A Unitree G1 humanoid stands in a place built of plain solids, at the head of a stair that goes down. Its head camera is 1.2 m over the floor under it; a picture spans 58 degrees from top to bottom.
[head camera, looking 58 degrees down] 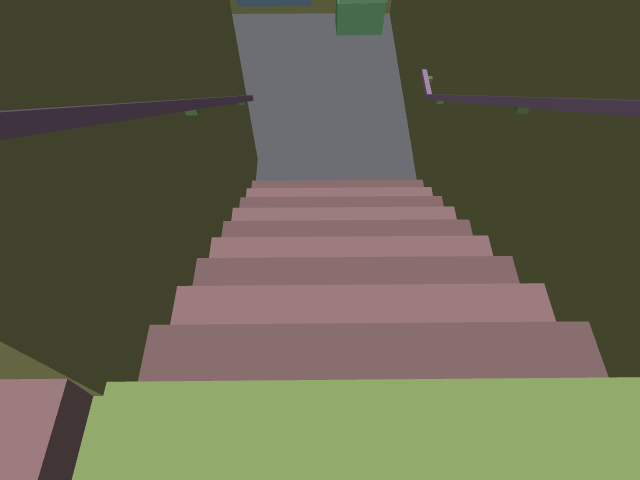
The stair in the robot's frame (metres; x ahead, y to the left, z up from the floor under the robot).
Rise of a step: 0.19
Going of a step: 0.24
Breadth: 1.50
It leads straight ahead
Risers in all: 10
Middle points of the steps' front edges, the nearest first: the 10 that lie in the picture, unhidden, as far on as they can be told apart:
0.30 -0.17 0.00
0.54 -0.17 -0.20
0.78 -0.17 -0.40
1.02 -0.17 -0.59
1.26 -0.16 -0.78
1.50 -0.16 -0.98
1.74 -0.16 -1.17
1.98 -0.16 -1.36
2.22 -0.16 -1.56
2.46 -0.15 -1.75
